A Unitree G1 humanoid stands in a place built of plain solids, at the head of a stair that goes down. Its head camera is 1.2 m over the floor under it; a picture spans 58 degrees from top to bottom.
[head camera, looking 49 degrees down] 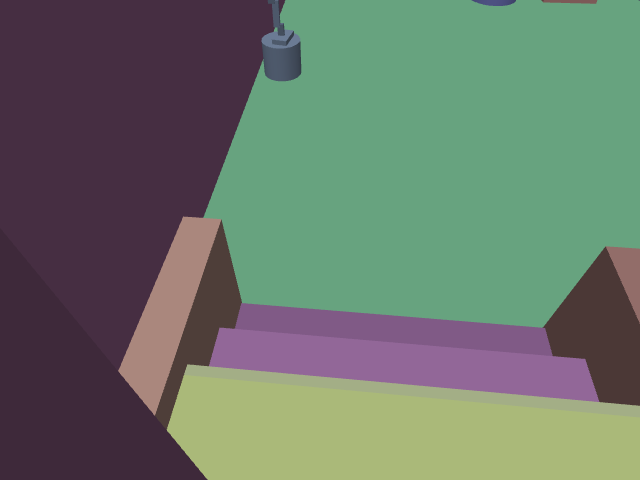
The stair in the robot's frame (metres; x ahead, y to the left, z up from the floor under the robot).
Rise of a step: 0.21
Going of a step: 0.24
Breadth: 1.30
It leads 5 degrees to the right of straight ahead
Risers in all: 3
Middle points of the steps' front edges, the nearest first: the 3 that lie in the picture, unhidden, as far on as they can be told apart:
0.50 -0.25 0.00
0.74 -0.28 -0.21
0.98 -0.30 -0.42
